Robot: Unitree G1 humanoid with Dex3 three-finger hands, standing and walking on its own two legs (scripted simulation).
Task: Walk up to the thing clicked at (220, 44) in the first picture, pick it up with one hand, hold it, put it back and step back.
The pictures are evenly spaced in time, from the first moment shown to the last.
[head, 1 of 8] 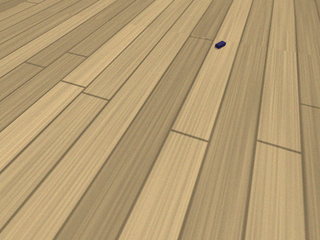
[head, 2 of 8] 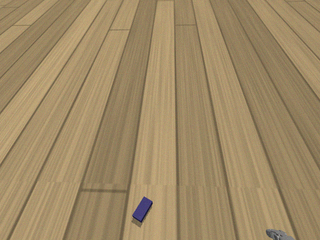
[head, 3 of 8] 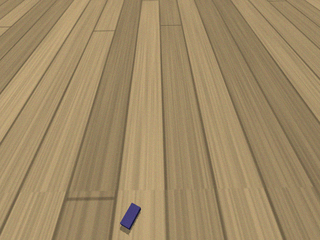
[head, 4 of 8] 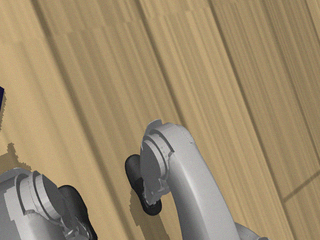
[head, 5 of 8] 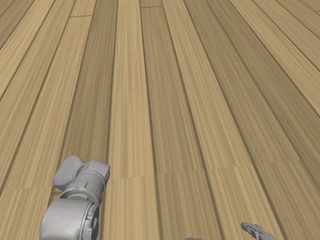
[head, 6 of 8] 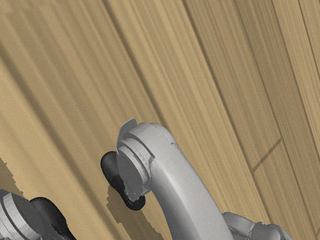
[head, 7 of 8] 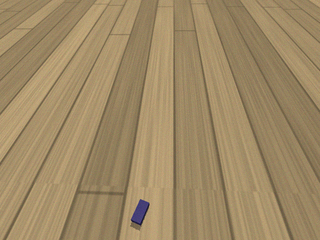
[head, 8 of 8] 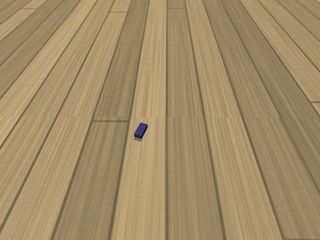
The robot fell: no
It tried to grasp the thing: yes
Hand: left
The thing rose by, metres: 0.69
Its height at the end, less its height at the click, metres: +0.00
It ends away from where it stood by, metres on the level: 0.01
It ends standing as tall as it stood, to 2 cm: yes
